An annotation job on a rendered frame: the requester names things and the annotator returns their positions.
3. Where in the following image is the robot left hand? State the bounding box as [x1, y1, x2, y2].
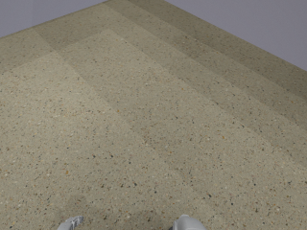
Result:
[57, 216, 83, 230]

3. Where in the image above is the right robot thigh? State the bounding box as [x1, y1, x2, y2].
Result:
[173, 217, 207, 230]

